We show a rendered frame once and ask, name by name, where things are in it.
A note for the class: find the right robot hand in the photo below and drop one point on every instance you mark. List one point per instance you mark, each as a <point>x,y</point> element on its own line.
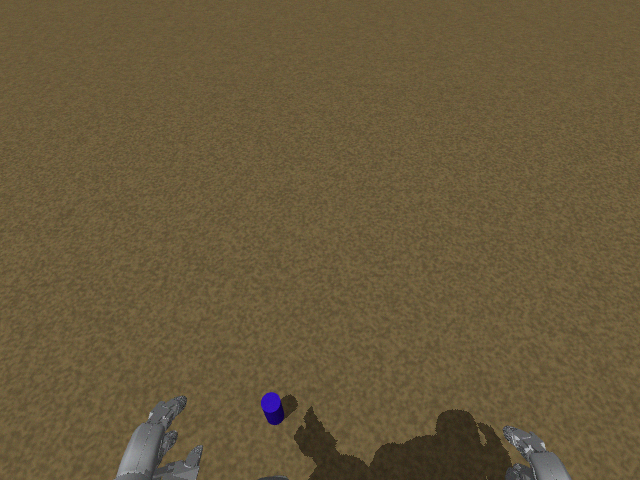
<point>544,465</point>

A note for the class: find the can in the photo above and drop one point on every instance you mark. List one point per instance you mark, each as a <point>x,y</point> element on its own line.
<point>272,408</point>

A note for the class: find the left robot hand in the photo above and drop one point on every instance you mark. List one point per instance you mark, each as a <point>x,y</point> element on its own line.
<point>149,443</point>

